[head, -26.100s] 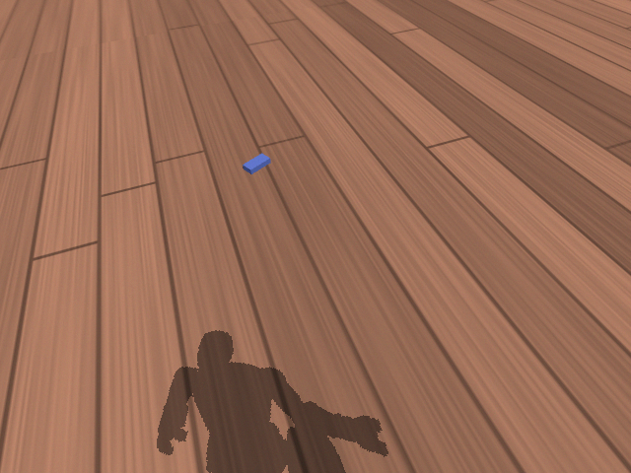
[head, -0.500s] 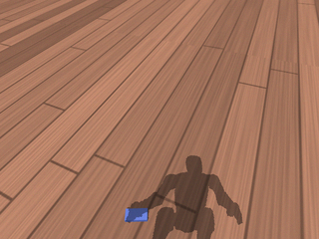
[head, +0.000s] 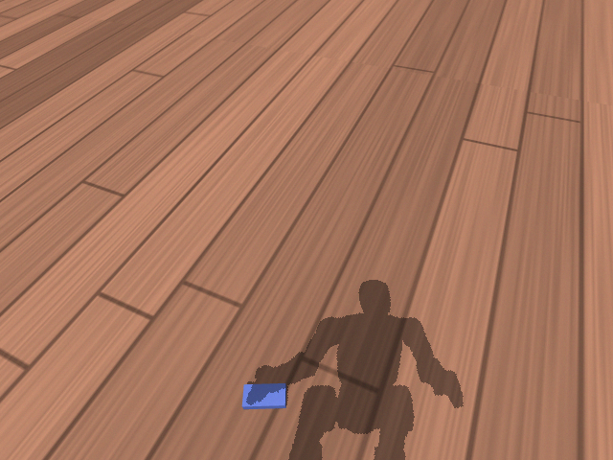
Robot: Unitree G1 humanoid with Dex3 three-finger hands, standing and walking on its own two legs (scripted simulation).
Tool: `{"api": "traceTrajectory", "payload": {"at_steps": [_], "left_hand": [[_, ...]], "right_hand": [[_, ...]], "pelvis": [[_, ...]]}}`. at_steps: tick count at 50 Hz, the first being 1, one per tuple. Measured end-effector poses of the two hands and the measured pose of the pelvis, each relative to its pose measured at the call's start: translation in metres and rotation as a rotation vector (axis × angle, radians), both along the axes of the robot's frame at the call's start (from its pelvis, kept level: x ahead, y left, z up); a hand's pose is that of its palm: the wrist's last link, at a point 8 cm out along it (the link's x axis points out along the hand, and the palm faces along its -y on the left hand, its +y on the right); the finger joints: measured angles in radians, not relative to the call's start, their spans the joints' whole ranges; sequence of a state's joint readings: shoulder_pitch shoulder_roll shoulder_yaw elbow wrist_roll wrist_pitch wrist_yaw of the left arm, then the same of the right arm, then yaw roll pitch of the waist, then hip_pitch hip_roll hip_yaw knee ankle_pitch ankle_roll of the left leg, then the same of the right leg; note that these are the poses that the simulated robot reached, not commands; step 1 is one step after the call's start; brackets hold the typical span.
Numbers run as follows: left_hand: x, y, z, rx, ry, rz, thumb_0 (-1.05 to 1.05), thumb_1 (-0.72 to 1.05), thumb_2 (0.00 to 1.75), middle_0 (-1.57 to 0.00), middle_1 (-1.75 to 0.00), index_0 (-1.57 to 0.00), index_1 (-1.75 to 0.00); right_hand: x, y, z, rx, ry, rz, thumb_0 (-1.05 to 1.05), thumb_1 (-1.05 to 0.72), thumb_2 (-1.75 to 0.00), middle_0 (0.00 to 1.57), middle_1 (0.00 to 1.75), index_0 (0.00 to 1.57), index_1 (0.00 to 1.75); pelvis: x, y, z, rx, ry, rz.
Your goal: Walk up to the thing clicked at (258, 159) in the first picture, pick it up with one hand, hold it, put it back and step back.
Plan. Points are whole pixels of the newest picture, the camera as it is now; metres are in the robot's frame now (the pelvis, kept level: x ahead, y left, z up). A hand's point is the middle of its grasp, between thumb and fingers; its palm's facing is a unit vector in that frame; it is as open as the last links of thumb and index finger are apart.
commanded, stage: rise first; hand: left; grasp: from above
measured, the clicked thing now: (264, 396) +0.45 +0.20 -0.76
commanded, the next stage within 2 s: none
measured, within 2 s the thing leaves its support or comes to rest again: neither
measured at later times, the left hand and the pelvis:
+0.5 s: hand out of the picture +0.14 +0.25 -0.22, palm faces -0.15 -0.89 -0.44, open 13.8 cm; pelvis -0.01 +0.01 -0.07, yaw -2 degrees
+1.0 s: hand out of the picture +0.15 +0.27 -0.31, palm faces -0.37 -0.72 -0.59, open 14.2 cm; pelvis -0.03 +0.01 -0.17, yaw -2 degrees
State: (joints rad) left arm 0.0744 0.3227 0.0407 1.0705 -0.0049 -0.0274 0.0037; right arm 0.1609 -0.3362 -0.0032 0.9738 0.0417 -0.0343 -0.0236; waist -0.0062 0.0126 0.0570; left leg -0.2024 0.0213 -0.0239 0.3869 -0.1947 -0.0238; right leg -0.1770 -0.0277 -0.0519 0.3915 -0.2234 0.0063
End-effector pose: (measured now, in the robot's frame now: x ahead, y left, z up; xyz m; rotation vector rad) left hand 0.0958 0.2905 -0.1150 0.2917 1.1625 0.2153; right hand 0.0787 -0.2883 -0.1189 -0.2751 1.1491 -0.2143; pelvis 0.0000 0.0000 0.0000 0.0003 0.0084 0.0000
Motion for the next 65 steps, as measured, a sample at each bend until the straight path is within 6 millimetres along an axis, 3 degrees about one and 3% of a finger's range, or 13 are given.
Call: {"api": "traceTrajectory", "payload": {"at_steps": [5,9,17,22,34,44,49,55,60,65], "left_hand": [[0.041,0.001,-0.011,0.0,-0.029,-0.05,0.01,0.62,0.89,-0.2,-0.57,-0.19,-0.57],[0.057,0.001,-0.014,0.025,-0.047,-0.093,0.0,0.38,0.89,-0.16,-0.74,-0.17,-0.73],[0.051,0.003,-0.034,0.07,0.01,-0.132,0.0,-0.16,0.93,-0.12,-0.95,-0.12,-0.94],[0.047,0.005,-0.053,0.095,-0.008,-0.164,0.0,-0.37,0.95,-0.1,-1.01,-0.09,-1.01],[0.036,0.003,-0.076,0.15,-0.005,-0.24,0.0,-0.52,0.98,-0.08,-1.04,-0.07,-1.05],[0.036,0.005,-0.103,0.209,-0.006,-0.325,-0.01,-0.53,0.96,-0.09,-1.05,-0.08,-1.05],[0.052,0.008,-0.142,0.275,-0.015,-0.437,-0.01,-0.54,0.96,-0.09,-1.05,-0.08,-1.05],[0.09,0.002,-0.197,0.379,-0.093,-0.605,-0.01,-0.53,0.97,-0.09,-1.04,-0.08,-1.04],[0.124,-0.005,-0.238,0.476,-0.158,-0.723,-0.01,-0.52,0.98,-0.1,-1.03,-0.08,-1.04],[0.151,-0.008,-0.276,0.56,-0.186,-0.822,0.0,-0.53,0.99,-0.11,-1.03,-0.09,-1.04]], "right_hand": [[0.004,0.017,-0.005,0.025,-0.061,-0.006,0.0,-0.9,-0.9,0.2,0.3,0.2,0.3],[0.001,0.028,-0.009,0.049,-0.088,-0.029,0.0,-0.89,-0.89,0.2,0.3,0.2,0.3],[0.01,0.039,-0.021,0.064,-0.151,-0.027,0.01,-0.88,-0.89,0.2,0.3,0.2,0.3],[0.024,0.04,-0.036,0.047,-0.199,0.002,0.01,-0.88,-0.89,0.2,0.3,0.2,0.3],[0.062,0.054,-0.06,0.047,-0.31,0.061,0.01,-0.89,-0.9,0.2,0.3,0.2,0.3],[0.077,0.058,-0.085,0.044,-0.377,0.108,0.01,-0.9,-0.9,0.2,0.3,0.2,0.3],[0.076,0.052,-0.118,0.035,-0.383,0.135,0.01,-0.9,-0.9,0.2,0.3,0.2,0.3],[0.065,0.038,-0.18,0.02,-0.338,0.142,0.01,-0.89,-0.89,0.2,0.3,0.2,0.3],[0.042,0.029,-0.237,0.022,-0.262,0.122,0.01,-0.89,-0.89,0.2,0.3,0.2,0.3],[0.006,0.026,-0.291,0.036,-0.157,0.097,0.01,-0.89,-0.9,0.2,0.3,0.2,0.3]], "pelvis": [[-0.008,-0.001,-0.01,-0.001,0.074,-0.01],[-0.008,0.002,-0.017,-0.001,0.105,-0.022],[-0.005,0.01,-0.037,-0.006,0.169,-0.03],[-0.006,0.013,-0.059,-0.011,0.219,-0.03],[-0.01,0.015,-0.094,-0.028,0.3,-0.024],[-0.018,0.015,-0.125,-0.035,0.369,-0.019],[-0.028,0.014,-0.158,-0.031,0.431,-0.02],[-0.044,0.013,-0.211,-0.025,0.505,-0.027],[-0.06,0.011,-0.254,-0.025,0.553,-0.037],[-0.076,0.01,-0.293,-0.026,0.576,-0.045]]}}
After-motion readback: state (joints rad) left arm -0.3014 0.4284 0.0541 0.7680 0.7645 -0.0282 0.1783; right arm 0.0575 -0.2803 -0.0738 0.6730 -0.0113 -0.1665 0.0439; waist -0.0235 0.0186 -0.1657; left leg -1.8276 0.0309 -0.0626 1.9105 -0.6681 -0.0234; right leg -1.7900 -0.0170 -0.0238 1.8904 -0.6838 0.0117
